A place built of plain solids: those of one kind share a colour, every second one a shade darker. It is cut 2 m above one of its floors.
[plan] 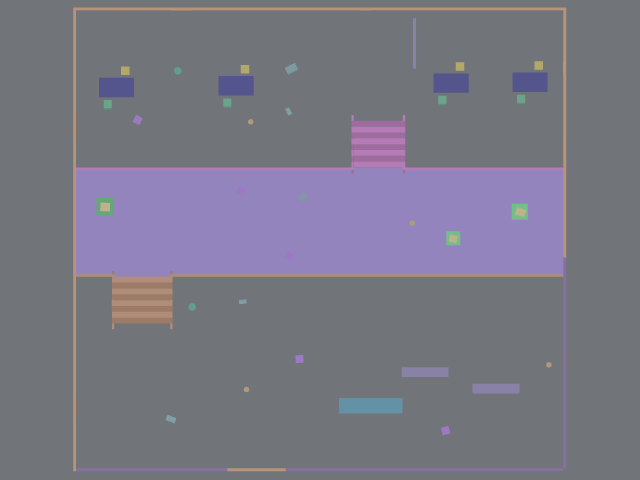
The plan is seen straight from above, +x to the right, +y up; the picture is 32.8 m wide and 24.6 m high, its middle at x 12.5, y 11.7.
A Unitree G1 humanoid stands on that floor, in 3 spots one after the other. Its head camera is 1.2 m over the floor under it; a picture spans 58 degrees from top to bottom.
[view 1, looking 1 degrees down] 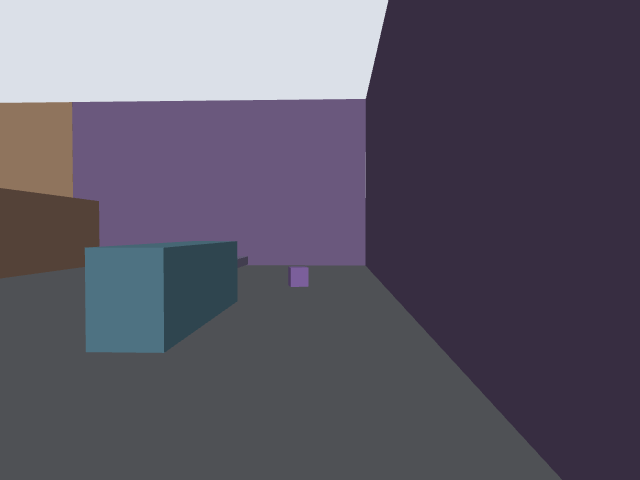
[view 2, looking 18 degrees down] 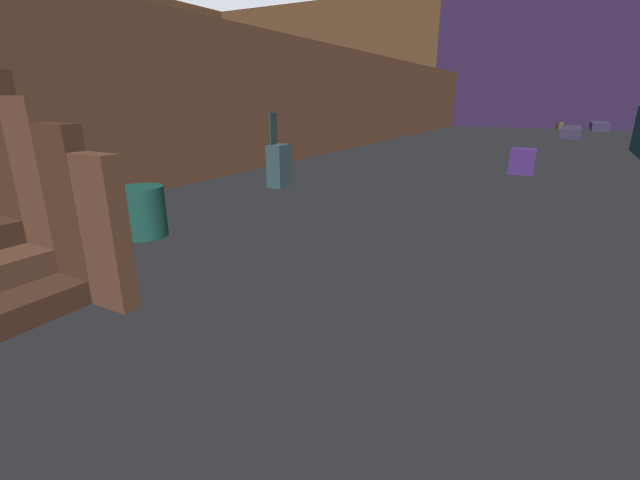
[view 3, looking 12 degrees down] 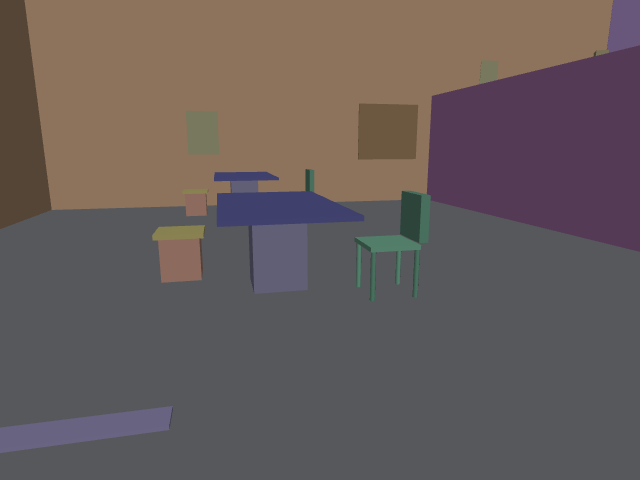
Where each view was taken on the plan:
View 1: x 9.24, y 1.10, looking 2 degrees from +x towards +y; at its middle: window_wall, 15.74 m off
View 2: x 3.39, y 5.02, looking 29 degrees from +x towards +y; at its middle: ground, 3.88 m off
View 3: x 15.49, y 20.21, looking -13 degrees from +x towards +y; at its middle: ground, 5.77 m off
